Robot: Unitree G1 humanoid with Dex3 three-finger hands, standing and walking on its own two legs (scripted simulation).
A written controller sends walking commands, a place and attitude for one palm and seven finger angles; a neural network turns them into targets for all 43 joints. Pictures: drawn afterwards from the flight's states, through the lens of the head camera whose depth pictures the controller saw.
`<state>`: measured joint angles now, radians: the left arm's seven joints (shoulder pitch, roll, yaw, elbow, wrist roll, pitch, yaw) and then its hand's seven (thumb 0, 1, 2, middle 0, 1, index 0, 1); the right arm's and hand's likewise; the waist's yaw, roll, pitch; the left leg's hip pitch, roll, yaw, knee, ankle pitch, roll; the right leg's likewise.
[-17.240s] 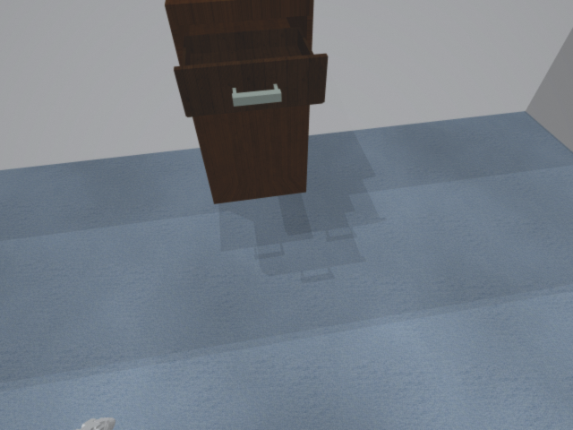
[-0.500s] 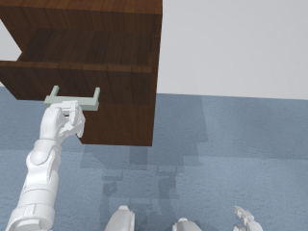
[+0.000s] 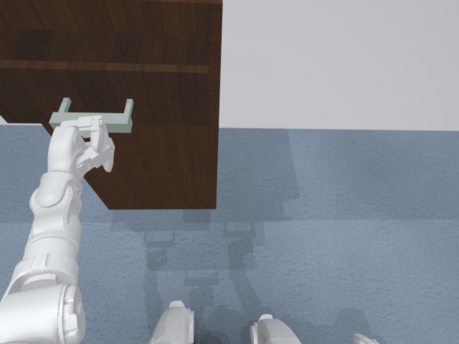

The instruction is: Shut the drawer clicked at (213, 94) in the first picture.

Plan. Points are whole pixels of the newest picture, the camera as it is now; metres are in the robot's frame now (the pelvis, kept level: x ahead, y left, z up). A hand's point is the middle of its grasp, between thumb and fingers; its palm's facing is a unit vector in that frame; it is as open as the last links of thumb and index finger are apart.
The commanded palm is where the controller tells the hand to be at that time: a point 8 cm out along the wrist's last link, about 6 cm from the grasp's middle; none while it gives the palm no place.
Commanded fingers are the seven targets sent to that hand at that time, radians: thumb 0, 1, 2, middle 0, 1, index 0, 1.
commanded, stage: push the drawer shut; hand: left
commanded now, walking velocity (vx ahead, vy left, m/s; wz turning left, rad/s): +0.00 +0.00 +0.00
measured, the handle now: (95, 113) +0.51 +0.24 +0.06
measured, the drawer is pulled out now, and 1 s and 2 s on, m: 0.10 0.00 0.00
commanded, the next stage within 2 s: pull the fist back off the drawer in 1.10 s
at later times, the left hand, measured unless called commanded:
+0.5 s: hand (116, 121) +0.49 +0.20 +0.06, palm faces +0.01 -1.00 -0.02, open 3.4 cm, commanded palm +0.48 +0.25 +0.06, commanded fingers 0.00 0.90 0.90 -1.40 -1.60 -1.40 -1.60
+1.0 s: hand (116, 103) +0.54 +0.21 +0.06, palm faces +0.01 -1.00 -0.02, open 3.3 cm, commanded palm +0.54 +0.23 +0.06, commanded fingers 0.00 0.90 0.90 -1.40 -1.60 -1.40 -1.60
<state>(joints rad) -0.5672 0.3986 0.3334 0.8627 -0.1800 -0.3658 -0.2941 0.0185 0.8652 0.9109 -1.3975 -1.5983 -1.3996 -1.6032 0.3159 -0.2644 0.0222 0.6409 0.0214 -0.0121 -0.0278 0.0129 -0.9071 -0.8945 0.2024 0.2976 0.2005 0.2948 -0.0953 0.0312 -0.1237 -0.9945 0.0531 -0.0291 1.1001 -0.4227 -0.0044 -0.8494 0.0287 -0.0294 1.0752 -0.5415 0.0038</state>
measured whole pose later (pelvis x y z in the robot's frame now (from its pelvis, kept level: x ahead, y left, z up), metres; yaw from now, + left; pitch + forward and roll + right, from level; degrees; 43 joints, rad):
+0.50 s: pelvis +0.00 +0.00 -0.01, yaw -1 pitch +22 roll -4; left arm -0.82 0.50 0.39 1.09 -0.11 -0.37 -0.27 0.04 0.89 0.92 -1.40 -1.60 -1.40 -1.60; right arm 0.35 -0.26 0.03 0.65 0.00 0.03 -0.01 0.01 -0.91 -0.89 0.20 0.30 0.20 0.29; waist -0.15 0.04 -0.12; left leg -1.09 0.07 -0.03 1.14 -0.43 0.00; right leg -0.94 0.04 -0.03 1.11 -0.54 0.01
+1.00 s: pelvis +0.00 +0.01 -0.02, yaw -2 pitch +25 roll -5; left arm -1.00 0.59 0.42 1.20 -0.04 -0.34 -0.25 0.05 0.81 0.92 -1.40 -1.60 -1.40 -1.60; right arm 0.39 -0.26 0.04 0.66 -0.03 0.06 0.01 0.01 -0.91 -0.89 0.20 0.30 0.20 0.29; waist -0.19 0.04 -0.12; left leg -1.19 0.07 -0.05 1.18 -0.44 0.01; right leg -1.03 0.05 -0.04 1.12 -0.54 0.02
